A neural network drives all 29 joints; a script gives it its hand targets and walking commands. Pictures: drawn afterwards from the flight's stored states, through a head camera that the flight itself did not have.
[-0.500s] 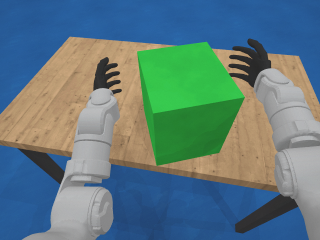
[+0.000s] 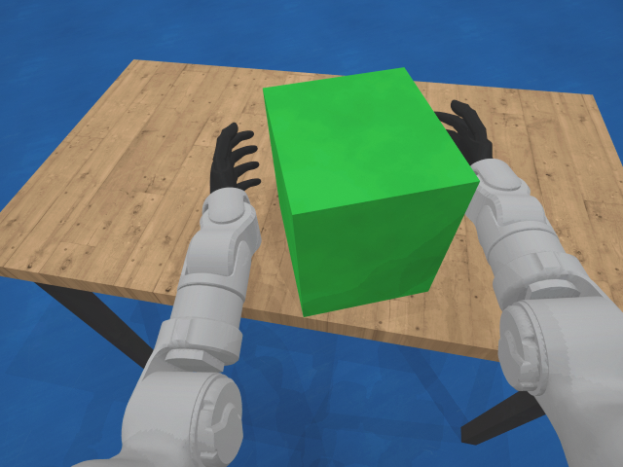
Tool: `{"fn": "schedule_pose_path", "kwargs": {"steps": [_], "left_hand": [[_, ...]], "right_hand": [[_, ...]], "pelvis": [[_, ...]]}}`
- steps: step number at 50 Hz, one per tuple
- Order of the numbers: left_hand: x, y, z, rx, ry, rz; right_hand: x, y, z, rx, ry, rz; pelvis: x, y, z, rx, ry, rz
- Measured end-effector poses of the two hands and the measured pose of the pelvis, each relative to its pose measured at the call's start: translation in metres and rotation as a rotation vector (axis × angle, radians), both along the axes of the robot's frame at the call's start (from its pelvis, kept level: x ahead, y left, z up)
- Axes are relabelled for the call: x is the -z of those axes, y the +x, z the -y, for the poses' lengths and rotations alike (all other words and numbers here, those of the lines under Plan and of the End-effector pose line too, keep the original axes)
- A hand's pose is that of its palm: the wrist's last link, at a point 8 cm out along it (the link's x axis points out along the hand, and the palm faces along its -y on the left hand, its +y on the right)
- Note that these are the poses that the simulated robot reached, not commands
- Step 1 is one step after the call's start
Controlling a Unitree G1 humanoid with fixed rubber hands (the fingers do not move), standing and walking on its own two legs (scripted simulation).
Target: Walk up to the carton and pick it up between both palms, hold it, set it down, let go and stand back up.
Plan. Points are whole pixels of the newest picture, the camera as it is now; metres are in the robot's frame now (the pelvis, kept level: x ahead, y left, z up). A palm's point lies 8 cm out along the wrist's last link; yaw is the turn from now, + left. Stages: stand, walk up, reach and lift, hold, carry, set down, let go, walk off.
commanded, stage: reach and lift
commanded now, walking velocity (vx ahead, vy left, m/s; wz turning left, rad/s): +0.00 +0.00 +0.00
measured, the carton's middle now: (351, 197) +0.45 +0.05 +0.10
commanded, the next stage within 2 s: none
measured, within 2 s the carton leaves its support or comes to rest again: leaves its support in 1.88 s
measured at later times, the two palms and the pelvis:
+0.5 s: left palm (235, 189) +0.41 +0.19 +0.13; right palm (457, 162) +0.50 -0.07 +0.14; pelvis +0.00 +0.00 +0.00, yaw +0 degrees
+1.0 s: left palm (226, 204) +0.38 +0.19 +0.13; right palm (459, 181) +0.46 -0.07 +0.14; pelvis -0.01 +0.00 +0.00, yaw +0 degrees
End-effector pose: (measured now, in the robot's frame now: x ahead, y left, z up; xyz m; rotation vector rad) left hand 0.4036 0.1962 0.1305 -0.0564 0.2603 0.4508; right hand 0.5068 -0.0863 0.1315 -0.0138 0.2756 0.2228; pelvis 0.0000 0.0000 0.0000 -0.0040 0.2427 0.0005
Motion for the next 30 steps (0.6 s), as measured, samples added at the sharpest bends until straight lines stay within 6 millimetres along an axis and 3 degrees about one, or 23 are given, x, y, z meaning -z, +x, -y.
{"fn": "schedule_pose_path", "kwargs": {"steps": [13, 22, 30], "left_hand": [[0.003, 0.004, 0.007, -0.006, -0.017, 0.020], [-0.002, 0.004, 0.007, -0.017, -0.004, 0.020], [-0.003, -0.002, 0.010, 0.005, -0.011, 0.042]], "right_hand": [[-0.008, 0.003, -0.007, 0.006, -0.009, 0.039], [-0.009, -0.007, -0.021, -0.018, 0.006, 0.035], [-0.012, -0.019, -0.015, 0.008, -0.004, 0.066]], "pelvis": [[-0.002, 0.005, 0.004, -0.004, 0.001, 0.012], [-0.003, 0.000, 0.004, -0.003, 0.003, 0.028], [-0.004, 0.001, 0.000, -0.001, 0.004, 0.042]]}}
